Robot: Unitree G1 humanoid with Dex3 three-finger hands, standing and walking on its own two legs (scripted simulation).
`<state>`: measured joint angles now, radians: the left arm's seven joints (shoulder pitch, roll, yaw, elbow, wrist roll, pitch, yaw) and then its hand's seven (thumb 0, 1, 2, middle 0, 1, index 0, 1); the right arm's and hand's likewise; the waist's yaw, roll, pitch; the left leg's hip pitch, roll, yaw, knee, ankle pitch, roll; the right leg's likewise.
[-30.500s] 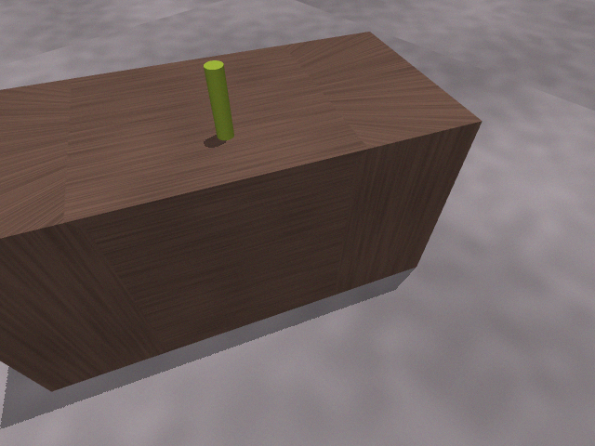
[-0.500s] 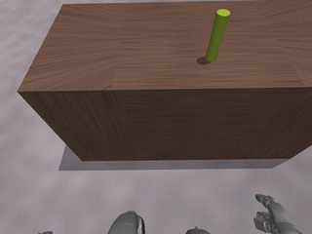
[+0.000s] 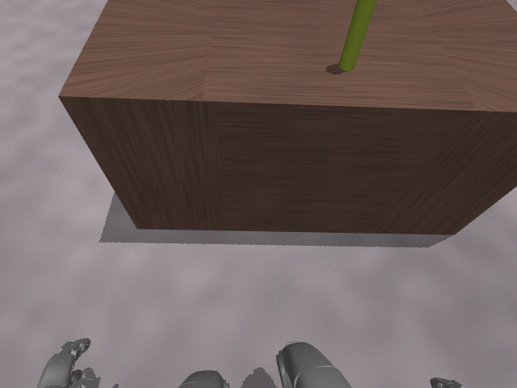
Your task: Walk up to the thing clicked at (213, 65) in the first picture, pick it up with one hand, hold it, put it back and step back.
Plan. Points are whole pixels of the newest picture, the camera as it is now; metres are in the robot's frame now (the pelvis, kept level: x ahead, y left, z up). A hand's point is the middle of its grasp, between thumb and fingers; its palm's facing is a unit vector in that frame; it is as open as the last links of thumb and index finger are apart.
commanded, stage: step back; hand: right
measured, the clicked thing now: (356, 34) +0.89 -0.26 +0.03
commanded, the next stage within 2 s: stand in 1.72 s
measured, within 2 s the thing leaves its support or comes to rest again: neither
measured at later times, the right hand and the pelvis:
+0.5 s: hand out of the picture -0.09 -0.28 -0.16, palm faces -0.05 +0.91 -0.40, open 7.4 cm; pelvis -0.17 +0.00 -0.01, yaw +0 degrees
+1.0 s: hand out of the picture -0.19 -0.28 -0.14, palm faces -0.02 +0.92 -0.40, open 7.4 cm; pelvis -0.27 +0.00 +0.01, yaw -2 degrees
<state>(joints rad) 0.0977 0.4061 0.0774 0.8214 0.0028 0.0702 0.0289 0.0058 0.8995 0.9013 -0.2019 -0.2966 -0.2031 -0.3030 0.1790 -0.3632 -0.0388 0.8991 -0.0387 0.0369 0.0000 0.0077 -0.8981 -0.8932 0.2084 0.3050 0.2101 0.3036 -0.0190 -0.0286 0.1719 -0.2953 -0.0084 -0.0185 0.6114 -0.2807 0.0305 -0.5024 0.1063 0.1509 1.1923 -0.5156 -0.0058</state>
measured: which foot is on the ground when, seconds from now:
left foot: down 0.00-0.24, up 0.26-0.50, down 0.52-1.00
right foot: up 0.00-0.18, down 0.20-0.56, up 0.58-0.80, down 0.82-1.00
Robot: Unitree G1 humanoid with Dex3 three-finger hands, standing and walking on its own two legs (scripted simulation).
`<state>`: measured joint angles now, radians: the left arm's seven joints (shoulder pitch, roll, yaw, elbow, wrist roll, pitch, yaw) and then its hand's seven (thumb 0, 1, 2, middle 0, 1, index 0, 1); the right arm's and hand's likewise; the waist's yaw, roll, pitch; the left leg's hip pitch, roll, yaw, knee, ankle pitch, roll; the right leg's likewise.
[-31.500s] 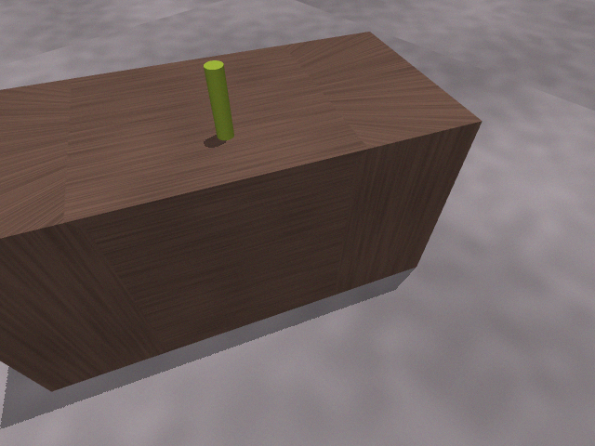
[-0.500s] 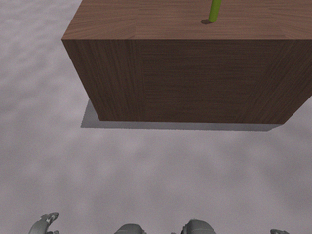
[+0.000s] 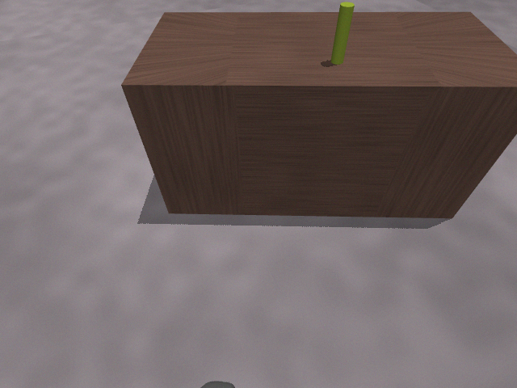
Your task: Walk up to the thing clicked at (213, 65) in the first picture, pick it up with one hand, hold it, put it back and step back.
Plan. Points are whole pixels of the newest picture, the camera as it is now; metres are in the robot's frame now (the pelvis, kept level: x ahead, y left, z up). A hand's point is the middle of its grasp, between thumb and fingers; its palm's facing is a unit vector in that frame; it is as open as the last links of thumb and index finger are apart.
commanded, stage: step back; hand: right
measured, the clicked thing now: (341, 34) +1.17 -0.22 +0.02
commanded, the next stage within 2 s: stand in 0.72 s
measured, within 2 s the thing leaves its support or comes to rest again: neither
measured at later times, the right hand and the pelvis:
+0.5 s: hand out of the picture +0.11 -0.26 -0.16, palm faces -0.01 +0.93 -0.36, open 7.4 cm; pelvis +0.04 +0.00 -0.01, yaw +1 degrees
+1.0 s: hand (423, 386) +0.16 -0.25 -0.14, palm faces -0.02 +0.94 -0.34, open 7.4 cm; pelvis +0.06 +0.00 +0.01, yaw +1 degrees
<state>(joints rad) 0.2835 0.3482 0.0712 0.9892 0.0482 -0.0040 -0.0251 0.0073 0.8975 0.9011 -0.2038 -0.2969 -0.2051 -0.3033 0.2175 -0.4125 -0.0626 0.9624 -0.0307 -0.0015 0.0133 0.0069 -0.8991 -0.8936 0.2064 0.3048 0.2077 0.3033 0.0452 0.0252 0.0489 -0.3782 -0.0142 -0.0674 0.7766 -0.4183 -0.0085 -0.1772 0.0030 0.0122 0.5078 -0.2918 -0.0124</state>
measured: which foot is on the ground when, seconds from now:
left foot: down 0.00-1.00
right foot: down 0.00-0.12, up 0.14-0.34, down 0.36-1.00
